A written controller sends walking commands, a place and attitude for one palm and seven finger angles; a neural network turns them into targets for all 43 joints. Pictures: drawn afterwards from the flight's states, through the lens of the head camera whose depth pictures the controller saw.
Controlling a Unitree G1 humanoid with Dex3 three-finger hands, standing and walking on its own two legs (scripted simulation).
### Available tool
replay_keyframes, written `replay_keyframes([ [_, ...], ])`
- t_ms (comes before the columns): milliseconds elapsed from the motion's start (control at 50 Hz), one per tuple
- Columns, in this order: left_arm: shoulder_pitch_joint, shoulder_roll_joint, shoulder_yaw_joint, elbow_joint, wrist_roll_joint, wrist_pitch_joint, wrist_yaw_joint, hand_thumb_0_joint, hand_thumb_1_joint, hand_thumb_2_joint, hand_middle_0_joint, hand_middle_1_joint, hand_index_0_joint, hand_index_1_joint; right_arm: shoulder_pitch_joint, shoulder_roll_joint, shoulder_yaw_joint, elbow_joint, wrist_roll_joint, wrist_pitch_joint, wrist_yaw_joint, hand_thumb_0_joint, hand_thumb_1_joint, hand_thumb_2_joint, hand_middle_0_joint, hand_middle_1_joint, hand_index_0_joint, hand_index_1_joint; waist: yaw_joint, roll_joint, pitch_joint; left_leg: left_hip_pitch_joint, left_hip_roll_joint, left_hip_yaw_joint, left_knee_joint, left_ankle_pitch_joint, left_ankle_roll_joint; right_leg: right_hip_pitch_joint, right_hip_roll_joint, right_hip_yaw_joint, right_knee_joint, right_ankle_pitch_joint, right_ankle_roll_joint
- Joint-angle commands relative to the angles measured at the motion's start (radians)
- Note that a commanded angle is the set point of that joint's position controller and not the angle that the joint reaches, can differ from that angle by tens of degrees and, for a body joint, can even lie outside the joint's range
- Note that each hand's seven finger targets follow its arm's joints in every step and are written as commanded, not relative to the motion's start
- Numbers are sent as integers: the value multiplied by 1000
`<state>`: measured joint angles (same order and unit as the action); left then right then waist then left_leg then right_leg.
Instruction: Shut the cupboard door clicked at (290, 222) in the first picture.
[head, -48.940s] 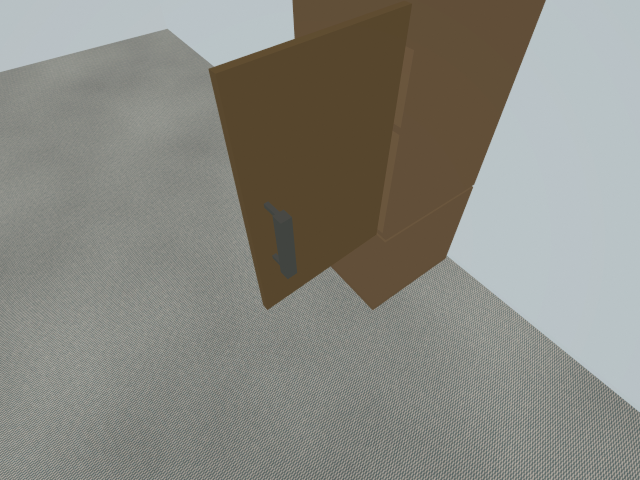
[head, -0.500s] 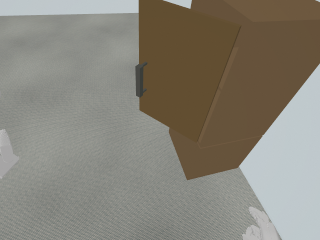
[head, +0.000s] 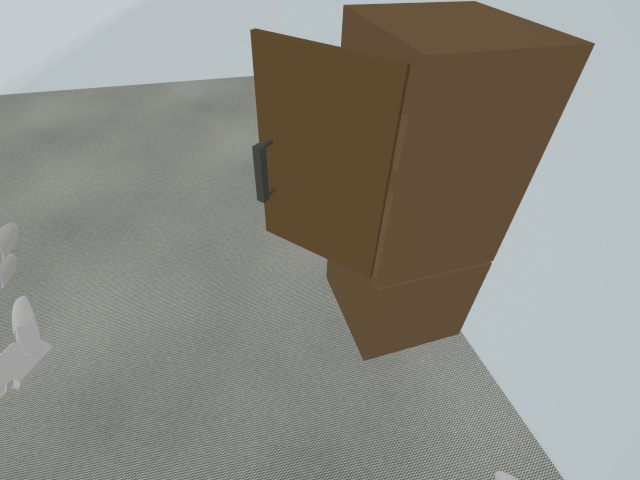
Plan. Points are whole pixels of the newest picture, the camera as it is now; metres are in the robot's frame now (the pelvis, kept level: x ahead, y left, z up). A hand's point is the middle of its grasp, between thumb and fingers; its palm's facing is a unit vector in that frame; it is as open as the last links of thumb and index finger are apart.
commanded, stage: stop stepping back and stand still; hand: left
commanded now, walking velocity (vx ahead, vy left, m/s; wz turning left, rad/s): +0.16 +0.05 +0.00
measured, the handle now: (266, 170) +0.91 +0.20 -0.09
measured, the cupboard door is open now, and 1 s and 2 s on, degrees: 40 40 40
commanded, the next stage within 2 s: let the arm hang, fingers relaxed in 0.66 s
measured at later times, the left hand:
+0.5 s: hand out of the picture +0.14 +0.31 +0.16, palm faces +0.49 -0.77 -0.41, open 7.4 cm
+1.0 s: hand out of the picture +0.05 +0.23 -0.13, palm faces -0.03 -0.96 -0.27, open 7.4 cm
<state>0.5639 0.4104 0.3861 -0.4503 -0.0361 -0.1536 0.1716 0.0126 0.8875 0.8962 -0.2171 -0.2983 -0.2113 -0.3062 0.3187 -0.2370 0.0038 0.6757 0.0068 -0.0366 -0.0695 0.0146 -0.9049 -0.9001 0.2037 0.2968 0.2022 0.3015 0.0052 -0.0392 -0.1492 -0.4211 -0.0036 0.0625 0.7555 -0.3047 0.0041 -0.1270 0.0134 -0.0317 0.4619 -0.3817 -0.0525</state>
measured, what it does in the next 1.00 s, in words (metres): steps on the spot: left foot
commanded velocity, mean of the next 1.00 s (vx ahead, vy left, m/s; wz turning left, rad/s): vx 0.01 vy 0.00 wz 0.00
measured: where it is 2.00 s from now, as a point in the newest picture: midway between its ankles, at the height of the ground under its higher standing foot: outside the picture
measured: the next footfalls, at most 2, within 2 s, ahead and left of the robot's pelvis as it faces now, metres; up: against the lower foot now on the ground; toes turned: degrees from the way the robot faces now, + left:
left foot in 0.06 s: +0.03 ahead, +0.12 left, +0.00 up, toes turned +5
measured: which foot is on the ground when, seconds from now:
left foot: up 0.00-0.04, down 0.06-1.00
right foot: down 0.00-1.00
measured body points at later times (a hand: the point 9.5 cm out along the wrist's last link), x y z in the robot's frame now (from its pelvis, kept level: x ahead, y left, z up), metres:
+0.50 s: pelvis -0.05 +0.03 +0.00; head -0.07 +0.04 +0.45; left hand +0.10 +0.34 +0.18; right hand +0.09 -0.20 -0.09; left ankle -0.01 +0.11 -0.74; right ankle -0.09 -0.08 -0.74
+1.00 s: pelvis -0.07 +0.03 -0.01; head -0.07 +0.02 +0.44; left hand +0.05 +0.28 -0.11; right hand +0.06 -0.24 -0.12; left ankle +0.00 +0.11 -0.74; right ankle -0.09 -0.08 -0.74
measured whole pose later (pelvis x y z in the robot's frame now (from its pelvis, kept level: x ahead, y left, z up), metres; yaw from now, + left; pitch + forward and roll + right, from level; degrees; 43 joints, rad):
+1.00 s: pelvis -0.07 +0.03 -0.01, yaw +1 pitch -1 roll +0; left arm 0.29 0.25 -0.01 0.62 0.03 0.05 -0.01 0.01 0.91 0.90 -0.20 -0.30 -0.20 -0.30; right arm 0.16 -0.31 0.01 0.84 -0.02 -0.02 0.01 0.01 -0.91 -0.90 0.20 0.30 0.20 0.30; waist -0.02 0.03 0.00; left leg -0.35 -0.01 0.09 0.56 -0.20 0.06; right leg -0.22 0.00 -0.05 0.57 -0.35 -0.01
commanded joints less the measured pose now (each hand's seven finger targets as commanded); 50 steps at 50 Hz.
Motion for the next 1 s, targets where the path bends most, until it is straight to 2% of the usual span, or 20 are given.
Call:
replay_keyframes([
  [0, -170, 195, 114, -149, 5, -68, 32, 0, 900, 900, -200, -300, -200, -300, -174, -88, -36, -169, -2, -67, -19, 0, -900, -900, 200, 300, 200, 300, -19, -32, 136, 81, 2, 37, -217, 71, 32, -81, -235, 161, -67, 547, -11],
  [40, -150, 206, 127, -178, -2, -78, 32, 0, 900, 900, -200, -300, -200, -300, -161, -107, -54, -177, 7, -73, -25, 0, -900, -900, 200, 300, 200, 300, -25, 32, 88, 231, 27, 1, -317, 166, 56, -106, -177, 121, 53, 581, 51],
  [60, -133, 197, 128, -192, -4, -85, 32, 0, 900, 900, -200, -300, -200, -300, -153, -117, -56, -189, 10, -69, -24, 0, -900, -900, 200, 300, 200, 300, -27, 95, 51, 290, 84, -60, -311, 292, 81, -126, -120, 82, 138, 571, 87],
  [80, -116, 208, 147, -205, -4, -90, 34, 0, 900, 900, -200, -300, -200, -300, -148, -121, -54, -201, 14, -68, -22, 0, -900, -900, 200, 300, 200, 300, -19, 144, 16, 345, 142, -127, -285, 408, 109, -178, -73, 58, 180, 501, 114],
  [100, -102, 211, 156, -207, 0, -89, 35, 0, 900, 900, -200, -300, -200, -300, -143, -106, -46, -197, 4, -69, -21, 0, -900, -900, 200, 300, 200, 300, -24, 187, 19, 338, 171, -186, -281, 506, 129, -205, -42, 21, 195, 364, 105],
  [120, -114, 214, 153, -235, -2, -93, 29, 0, 900, 900, -200, -300, -200, -300, -157, -98, -40, -196, -2, -72, -19, 0, -900, -900, 200, 300, 200, 300, -21, 221, 33, 277, 201, -227, -322, 475, 130, -188, -40, 12, 161, 172, 91],
  [140, -134, 219, 158, -241, -1, -96, 23, 0, 900, 900, -200, -300, -200, -300, -168, -103, -41, -191, 0, -81, -18, 0, -900, -900, 200, 300, 200, 300, -14, 183, 65, 184, 206, -223, -364, 338, 108, -125, -30, 9, 104, 57, 78],
  [200, -88, 188, 158, -187, -3, -91, 18, 0, 900, 900, -200, -300, -200, -300, -186, -103, -38, -209, 8, -90, -18, 0, -900, -900, 200, 300, 200, 300, -21, 106, 162, -20, 137, -149, -404, -101, 55, -32, -50, 58, -48, 88, 48],
  [260, -49, 175, 151, -161, -12, -101, 17, 0, 900, 900, -200, -300, -200, -300, -168, -89, -41, -203, 4, -83, -5, 0, -900, -900, 200, 300, 200, 300, -29, 20, 118, 79, 61, -77, -226, 4, 18, -127, -166, 228, -171, 41, -12],
  [300, -54, 173, 142, -162, -15, -96, 18, 0, 900, 900, -200, -300, -200, -300, -167, -85, -42, -200, 5, -75, -3, 0, -900, -900, 200, 300, 200, 300, -29, -21, 120, 104, 54, -77, -188, 24, 8, -166, -210, 262, -208, -10, -40],
  [400, -135, 167, 116, -174, -8, -89, 17, 0, 900, 900, -200, -300, -200, -300, -180, -92, -28, -201, -4, -81, -22, 0, -900, -900, 200, 300, 200, 300, -25, 95, 117, 201, 111, -149, -365, 87, 24, -177, -74, 99, -107, 74, 28],
  [460, -195, 171, 108, -195, 4, -90, 19, 0, 900, 900, -200, -300, -200, -300, -185, -91, -17, -199, -5, -104, -37, 0, -900, -900, 200, 300, 200, 300, -19, 174, 118, 139, 172, -247, -524, -81, 40, -93, -14, 30, -16, 105, 60],
  [540, -172, 179, 120, -216, 9, -88, 19, 0, 900, 900, -200, -300, -200, -300, -181, -87, -16, -199, -10, -124, -37, 0, -900, -900, 200, 300, 200, 300, -10, 175, 78, 110, 160, -222, -548, -157, 35, -21, -15, 27, -38, 129, 59],
  [720, -9, 171, 150, -201, -16, -77, 16, 0, 900, 900, -200, -300, -200, -300, -184, -83, -22, -213, -6, -95, -20, 0, -900, -900, 200, 300, 200, 300, -14, 127, 20, 154, 106, -127, -393, 140, 8, -24, -50, 62, -103, 232, 38],
  [740, -105, -50, -326, 532, 31, 33, -118, 0, 900, 900, -200, -300, -200, -300, -270, -189, -50, -11, 22, -180, 71, 0, -900, -900, 200, 300, 200, 300, -33, 88, 129, 155, 129, -109, -227, 442, 9, -181, -102, -8, -9, 358, 26],
  [760, -136, -16, -280, 566, 46, 136, -147, 0, 900, 900, -200, -300, -200, -300, -183, -237, -75, 15, 4, -111, 75, 0, -900, -900, 200, 300, 200, 300, -25, 92, 70, 212, 135, -99, -228, 477, 4, -177, -125, 62, -24, 356, 18],
  [780, -136, -18, -281, 549, 51, 168, -154, 0, 900, 900, -200, -300, -200, -300, -160, -229, -77, -6, -1, -86, 70, 0, -900, -900, 200, 300, 200, 300, -25, 104, 83, 225, 139, -103, -222, 470, 13, -199, -108, 48, -1, 294, 19],
  [840, -200, -1, -294, 696, 63, 151, -164, 0, 900, 900, -200, -300, -200, -300, -154, -236, -57, 26, -15, -45, 69, 0, -900, -900, 200, 300, 200, 300, -7, -2, 60, 173, 166, -164, -269, 462, 61, -151, -62, 33, 61, 170, 15],
  [920, -269, 13, -318, 934, 63, 144, -164, 0, 900, 900, -200, -300, -200, -300, -170, -211, -39, 66, -27, -4, 69, 0, -900, -900, 200, 300, 200, 300, -18, -160, 89, 188, 101, -152, -246, 264, 48, -177, -132, 124, -41, 163, -24],
  [980, -290, -14, -345, 1078, 56, 158, -157, 0, 900, 900, -200, -300, -200, -300, -150, -154, -21, 118, -33, 29, 69, 0, -900, -900, 200, 300, 200, 300, -31, -38, 138, 219, 75, -133, -261, 183, 34, -228, -151, 149, -96, 64, -37],
])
